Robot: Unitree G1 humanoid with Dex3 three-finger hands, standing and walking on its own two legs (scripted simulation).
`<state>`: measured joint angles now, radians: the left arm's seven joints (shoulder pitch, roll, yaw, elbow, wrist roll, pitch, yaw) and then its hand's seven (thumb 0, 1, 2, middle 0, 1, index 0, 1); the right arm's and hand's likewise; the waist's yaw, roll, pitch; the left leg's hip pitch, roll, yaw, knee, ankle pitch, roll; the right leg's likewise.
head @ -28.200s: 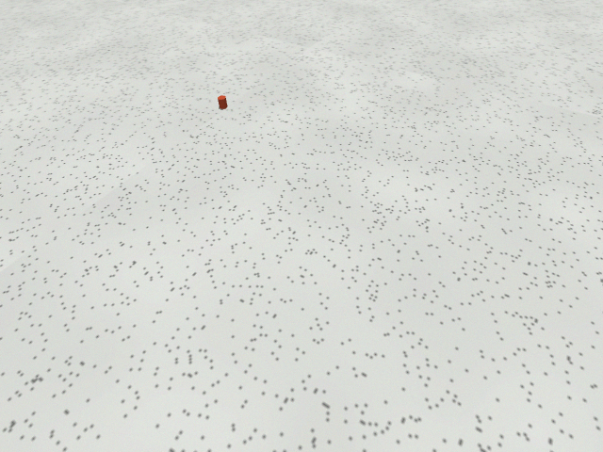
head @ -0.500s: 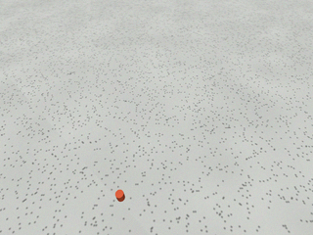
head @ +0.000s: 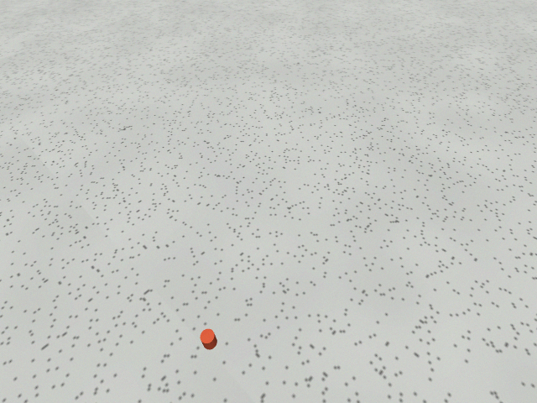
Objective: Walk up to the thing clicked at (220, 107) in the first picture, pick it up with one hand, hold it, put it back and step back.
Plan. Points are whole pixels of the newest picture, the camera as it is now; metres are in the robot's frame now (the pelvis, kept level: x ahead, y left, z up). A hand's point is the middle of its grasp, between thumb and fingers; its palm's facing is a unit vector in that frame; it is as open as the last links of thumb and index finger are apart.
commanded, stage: stand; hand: left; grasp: from above
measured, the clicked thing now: (208, 339) +0.48 +0.26 -0.75
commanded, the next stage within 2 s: rise first in 0.36 s
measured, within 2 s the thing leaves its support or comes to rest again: neither
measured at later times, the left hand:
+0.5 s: hand out of the picture +0.08 +0.26 -0.15, palm faces +0.00 -0.94 -0.35, open 7.4 cm
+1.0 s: hand out of the picture +0.14 +0.26 -0.20, palm faces -0.06 -0.92 -0.39, open 13.3 cm
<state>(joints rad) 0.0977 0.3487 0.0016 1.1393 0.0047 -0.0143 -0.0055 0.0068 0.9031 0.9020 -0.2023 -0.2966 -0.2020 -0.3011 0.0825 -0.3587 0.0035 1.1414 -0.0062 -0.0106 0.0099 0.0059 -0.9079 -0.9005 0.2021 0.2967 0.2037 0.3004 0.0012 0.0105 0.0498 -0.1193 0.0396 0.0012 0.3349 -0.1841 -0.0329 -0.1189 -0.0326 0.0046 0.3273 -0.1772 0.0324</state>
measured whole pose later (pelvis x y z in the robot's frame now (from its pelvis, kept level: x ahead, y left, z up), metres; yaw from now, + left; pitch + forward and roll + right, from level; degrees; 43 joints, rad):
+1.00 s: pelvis -0.01 +0.01 -0.05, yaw +0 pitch +12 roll -1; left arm 0.09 0.30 0.15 0.77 0.16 0.16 -0.01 0.00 -0.38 0.94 -0.13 -1.01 -0.14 -1.01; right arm 0.24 -0.25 -0.04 0.65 0.02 -0.11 -0.01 0.01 -0.92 -0.90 0.20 0.30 0.20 0.30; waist -0.02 0.01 -0.07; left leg -0.68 0.04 -0.01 0.90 -0.43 -0.02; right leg -0.66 -0.03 0.01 0.86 -0.40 0.05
